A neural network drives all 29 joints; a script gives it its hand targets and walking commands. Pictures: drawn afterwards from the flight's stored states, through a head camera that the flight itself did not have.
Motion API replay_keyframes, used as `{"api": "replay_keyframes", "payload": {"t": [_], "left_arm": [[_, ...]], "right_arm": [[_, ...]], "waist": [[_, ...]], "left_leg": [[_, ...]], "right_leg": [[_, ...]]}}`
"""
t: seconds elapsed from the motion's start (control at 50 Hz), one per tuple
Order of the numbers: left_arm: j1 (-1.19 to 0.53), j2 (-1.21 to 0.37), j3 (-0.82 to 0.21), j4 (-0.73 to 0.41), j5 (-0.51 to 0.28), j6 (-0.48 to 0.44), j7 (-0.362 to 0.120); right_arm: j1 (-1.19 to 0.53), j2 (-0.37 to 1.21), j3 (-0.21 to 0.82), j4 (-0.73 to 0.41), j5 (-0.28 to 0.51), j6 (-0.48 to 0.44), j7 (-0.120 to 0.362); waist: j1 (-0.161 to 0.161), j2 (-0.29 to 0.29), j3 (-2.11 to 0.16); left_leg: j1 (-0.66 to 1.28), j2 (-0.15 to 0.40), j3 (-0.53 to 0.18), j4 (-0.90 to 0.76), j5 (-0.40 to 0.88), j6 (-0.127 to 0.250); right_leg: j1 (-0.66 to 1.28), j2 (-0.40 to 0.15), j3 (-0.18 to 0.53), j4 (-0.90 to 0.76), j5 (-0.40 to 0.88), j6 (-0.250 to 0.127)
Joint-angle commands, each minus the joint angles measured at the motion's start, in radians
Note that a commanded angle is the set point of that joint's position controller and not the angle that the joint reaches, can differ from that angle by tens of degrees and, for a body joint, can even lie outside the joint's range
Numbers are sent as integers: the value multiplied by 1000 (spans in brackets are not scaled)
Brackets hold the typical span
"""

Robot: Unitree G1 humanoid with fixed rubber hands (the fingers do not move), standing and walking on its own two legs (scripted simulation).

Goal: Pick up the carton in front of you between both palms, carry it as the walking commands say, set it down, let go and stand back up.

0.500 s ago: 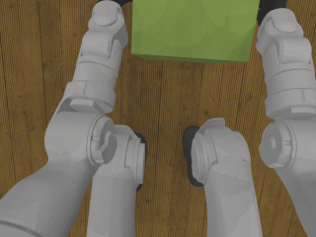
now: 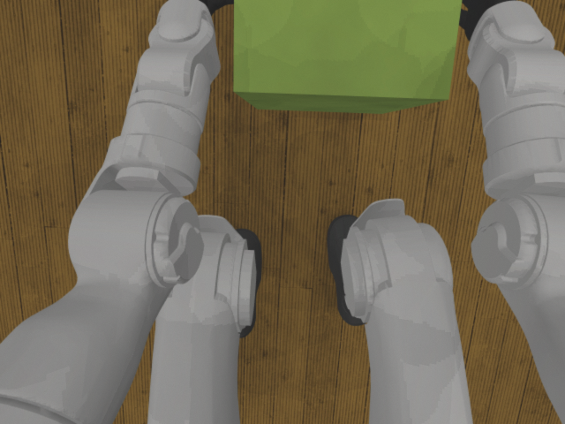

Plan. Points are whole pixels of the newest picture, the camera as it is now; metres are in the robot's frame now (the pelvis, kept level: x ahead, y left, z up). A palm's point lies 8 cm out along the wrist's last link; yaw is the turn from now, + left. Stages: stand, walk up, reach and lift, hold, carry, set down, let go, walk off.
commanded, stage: set down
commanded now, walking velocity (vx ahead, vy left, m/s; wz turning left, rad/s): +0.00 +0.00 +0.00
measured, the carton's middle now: (332, 23) +0.54 -0.08 -0.24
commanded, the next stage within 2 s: let go in 1.66 s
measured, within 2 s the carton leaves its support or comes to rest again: neither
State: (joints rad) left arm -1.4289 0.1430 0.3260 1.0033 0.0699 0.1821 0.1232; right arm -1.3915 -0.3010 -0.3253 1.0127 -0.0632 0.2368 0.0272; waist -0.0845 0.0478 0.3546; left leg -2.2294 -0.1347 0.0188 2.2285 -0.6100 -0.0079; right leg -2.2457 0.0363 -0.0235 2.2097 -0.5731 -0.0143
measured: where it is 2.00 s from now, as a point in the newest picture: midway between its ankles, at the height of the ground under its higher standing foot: (295, 294)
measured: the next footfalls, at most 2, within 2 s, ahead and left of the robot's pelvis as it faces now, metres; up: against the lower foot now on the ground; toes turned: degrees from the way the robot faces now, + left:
none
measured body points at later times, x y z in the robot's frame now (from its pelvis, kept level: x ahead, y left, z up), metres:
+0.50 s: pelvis +0.00 +0.00 +0.00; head +0.37 -0.03 +0.24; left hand +0.55 +0.10 -0.20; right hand +0.51 -0.26 -0.19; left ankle +0.10 +0.10 -0.33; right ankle +0.11 -0.11 -0.33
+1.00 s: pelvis +0.00 -0.01 +0.06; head +0.34 -0.05 +0.36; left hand +0.57 +0.10 -0.06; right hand +0.52 -0.28 -0.06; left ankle +0.10 +0.10 -0.33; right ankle +0.11 -0.11 -0.33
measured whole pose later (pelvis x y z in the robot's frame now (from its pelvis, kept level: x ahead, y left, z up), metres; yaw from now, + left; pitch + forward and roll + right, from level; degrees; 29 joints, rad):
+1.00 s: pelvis +0.00 -0.01 +0.06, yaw +0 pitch +40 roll +2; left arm -1.29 0.23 0.23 0.94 -0.04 0.18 0.13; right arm -1.25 -0.36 -0.22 0.94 0.12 0.15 -0.04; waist -0.08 0.04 0.15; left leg -2.11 -0.10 0.01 2.01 -0.60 -0.02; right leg -2.15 0.07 0.00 2.01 -0.55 -0.02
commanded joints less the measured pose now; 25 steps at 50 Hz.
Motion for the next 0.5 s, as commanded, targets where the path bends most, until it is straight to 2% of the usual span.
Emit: {"api": "replay_keyframes", "payload": {"t": [0.0,0.02,0.04,0.06,0.08,0.1,0.12,0.14,0.16,0.18,0.2,0.22,0.24,0.26,0.28,0.3,0.32,0.34,0.36,0.38,0.4,0.42,0.44,0.46,0.48], "left_arm": [[-373,-766,-248,22,-38,-7,-249],[-326,-724,-247,42,-1,-3,-244],[-307,-759,-218,55,2,-7,-244],[-330,-705,-207,80,7,-2,-236],[-334,-711,-185,120,20,2,-239],[-307,-647,-170,67,7,-7,-233],[-362,-627,-204,102,-4,-9,-228],[-328,-647,-196,99,17,-1,-229],[-306,-605,-221,76,11,-8,-226],[-319,-630,-176,91,10,-6,-222],[-296,-510,-155,158,42,-2,-207],[-272,-486,-124,98,36,-17,-206],[-260,-422,-133,118,33,-31,-180],[-244,-252,-144,85,4,-43,-148],[-242,-81,-122,31,10,-77,-100],[-167,62,-114,113,10,-82,-61],[-206,140,-91,62,-21,-90,-24],[-210,159,-86,48,-22,-113,-6],[-256,216,-158,67,-100,-105,6],[-321,204,-170,24,-149,-116,2],[-288,257,-194,42,-161,-129,6],[-304,234,-239,36,-202,-118,9],[-270,226,-231,10,-218,-129,10],[-292,225,-276,-33,-261,-128,7],[-319,233,-272,-43,-271,-138,7]], "right_arm": [[-453,687,200,-54,25,-62,222],[-455,676,203,-50,23,-60,215],[-479,704,224,-79,55,-53,227],[-432,702,195,-28,27,-45,232],[-404,672,169,-14,11,-44,228],[-429,648,163,-67,5,-45,222],[-378,644,131,5,-25,-41,217],[-418,632,134,-26,-13,-48,216],[-376,607,94,-11,-25,-47,222],[-389,561,92,5,-42,-48,205],[-349,487,45,33,-78,-46,187],[-363,455,76,-55,-66,-61,176],[-356,381,82,39,-36,-71,148],[-300,197,1,23,-52,-98,111],[-238,113,-45,24,-61,-113,68],[-195,-91,-49,75,-41,-131,32],[-239,-221,-54,-10,-35,-164,-8],[-228,-194,-33,38,21,-177,-29],[-179,-220,-18,111,51,-183,-42],[-285,-233,-1,66,108,-197,-47],[-258,-212,74,131,198,-195,-46],[-257,-258,50,105,191,-203,-46],[-265,-246,64,67,191,-217,-53],[-313,-286,80,-16,215,-230,-58],[-284,-309,78,64,211,-232,-65]], "waist": [[-63,58,-827],[-19,50,-814],[13,46,-805],[-16,24,-769],[-26,40,-760],[3,-10,-737],[-71,-23,-747],[-32,5,-689],[-52,3,-734],[-40,38,-723],[-66,8,-717],[-38,-12,-743],[12,11,-736],[-55,13,-714],[-22,6,-788],[-25,14,-765],[-53,10,-835],[-5,12,-886],[-92,-35,-901],[-67,38,-974],[5,28,-976],[-87,12,-1014],[-49,-45,-1017],[-133,-19,-1081],[-90,24,-1091]], "left_leg": [[270,-30,-33,-153,212,26],[286,-17,-37,-150,265,21],[316,-31,-9,-171,256,36],[281,-22,-23,-159,192,31],[246,-25,-6,-149,160,30],[213,-32,-22,-167,145,46],[265,-18,-30,-148,141,41],[248,-16,-32,-176,126,39],[300,-31,-18,-171,116,32],[261,-23,-37,-171,87,38],[291,-4,-44,-161,103,28],[280,-20,-27,-167,141,33],[312,0,-24,-150,153,22],[338,4,-32,-157,141,-1],[344,4,-24,-151,165,-1],[384,34,-25,-143,134,-3],[391,26,-31,-140,219,-22],[430,22,-5,-146,210,-20],[426,49,-48,-140,198,-15],[452,38,-21,-112,263,-30],[471,51,-34,-143,244,-10],[463,63,-49,-104,258,-16],[473,44,-40,-137,285,-12],[507,55,-39,-103,303,-27],[495,47,-20,-111,283,-37]], "right_leg": [[342,47,36,-163,267,-18],[326,40,46,-155,292,-10],[354,57,47,-192,266,-7],[324,55,54,-174,236,0],[347,51,58,-196,203,-7],[343,47,51,-168,206,-5],[325,38,55,-190,178,4],[328,47,65,-208,171,-11],[362,43,35,-175,173,-6],[326,41,41,-173,146,-16],[344,34,51,-177,152,3],[359,46,47,-195,174,-9],[369,25,67,-177,192,-2],[410,27,43,-180,201,15],[420,19,46,-167,230,21],[465,5,72,-171,194,23],[469,1,56,-159,274,16],[461,5,45,-158,242,23],[515,-26,38,-154,296,33],[508,-20,61,-149,337,29],[498,-13,76,-144,322,22],[534,-32,65,-129,348,27],[512,-39,49,-139,352,24],[566,-39,56,-141,393,31],[606,-34,62,-155,381,29]]}}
